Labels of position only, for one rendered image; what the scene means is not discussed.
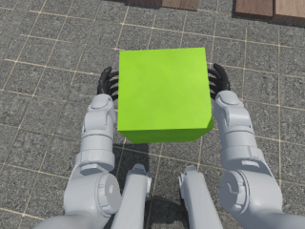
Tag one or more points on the robot right forearm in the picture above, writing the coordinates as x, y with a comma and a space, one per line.
236, 133

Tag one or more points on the carton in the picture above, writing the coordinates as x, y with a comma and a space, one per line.
164, 95

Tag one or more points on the robot left forearm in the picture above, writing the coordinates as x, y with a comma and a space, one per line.
96, 143

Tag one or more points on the robot left hand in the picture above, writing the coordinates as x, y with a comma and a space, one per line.
104, 83

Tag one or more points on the robot right upper arm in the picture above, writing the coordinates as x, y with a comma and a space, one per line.
255, 201

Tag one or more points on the robot right thigh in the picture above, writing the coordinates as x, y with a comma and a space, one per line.
201, 210

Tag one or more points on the robot right hand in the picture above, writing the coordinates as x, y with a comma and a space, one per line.
221, 82

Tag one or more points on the robot left upper arm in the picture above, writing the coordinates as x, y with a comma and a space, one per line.
89, 203

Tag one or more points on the right robot foot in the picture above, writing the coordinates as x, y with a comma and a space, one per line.
186, 212

